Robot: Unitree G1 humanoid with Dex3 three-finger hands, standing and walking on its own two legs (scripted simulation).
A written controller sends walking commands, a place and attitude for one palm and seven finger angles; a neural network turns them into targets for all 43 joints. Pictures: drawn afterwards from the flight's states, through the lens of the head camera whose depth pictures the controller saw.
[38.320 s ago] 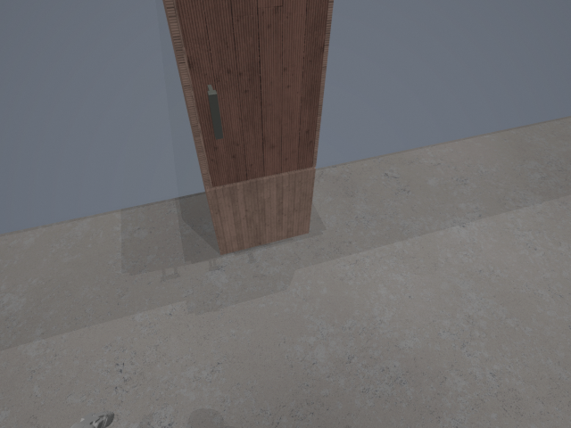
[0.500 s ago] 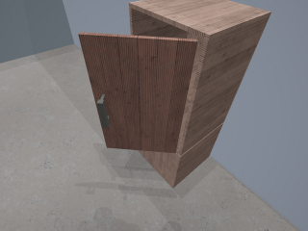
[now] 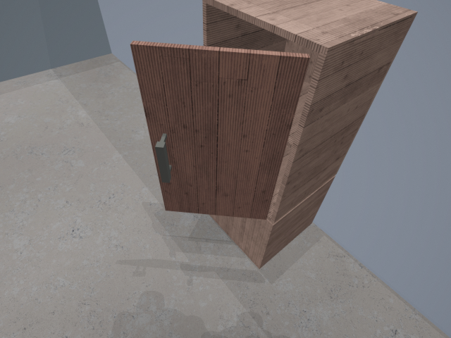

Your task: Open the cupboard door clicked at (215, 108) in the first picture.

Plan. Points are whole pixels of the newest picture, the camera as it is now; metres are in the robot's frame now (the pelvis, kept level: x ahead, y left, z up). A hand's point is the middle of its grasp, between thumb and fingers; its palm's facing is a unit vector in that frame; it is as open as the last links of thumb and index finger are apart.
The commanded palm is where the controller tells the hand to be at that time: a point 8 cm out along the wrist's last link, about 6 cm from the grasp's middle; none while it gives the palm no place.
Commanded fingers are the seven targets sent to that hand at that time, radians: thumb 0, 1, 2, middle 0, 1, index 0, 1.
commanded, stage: look again from close up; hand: left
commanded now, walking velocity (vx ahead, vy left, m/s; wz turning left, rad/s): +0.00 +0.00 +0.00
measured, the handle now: (165, 158) +0.56 +0.21 -0.06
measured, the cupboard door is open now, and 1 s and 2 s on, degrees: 45 45 45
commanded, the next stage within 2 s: raise the hand with hooked fingers in 1.22 s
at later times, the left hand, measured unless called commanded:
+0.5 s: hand out of the picture +0.00 +0.17 -0.18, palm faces +0.01 -0.99 -0.15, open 7.4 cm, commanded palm none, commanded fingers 0.00 0.90 0.90 -0.20 -0.30 -0.20 -0.30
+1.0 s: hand out of the picture -0.01 +0.17 -0.18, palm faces +0.02 -0.99 -0.14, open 7.4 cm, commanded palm none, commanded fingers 0.00 0.90 0.90 -0.20 -0.30 -0.20 -0.30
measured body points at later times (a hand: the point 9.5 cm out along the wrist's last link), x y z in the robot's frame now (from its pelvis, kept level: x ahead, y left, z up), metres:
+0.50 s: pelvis +0.01 +0.01 +0.00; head +0.01 +0.03 +0.45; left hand +0.00 +0.22 -0.17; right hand +0.01 -0.21 -0.16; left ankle +0.00 +0.08 -0.74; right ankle +0.03 -0.13 -0.74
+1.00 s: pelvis +0.01 +0.02 +0.00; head +0.01 +0.03 +0.45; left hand -0.01 +0.22 -0.17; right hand -0.01 -0.19 -0.16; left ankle +0.00 +0.08 -0.74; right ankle +0.03 -0.13 -0.74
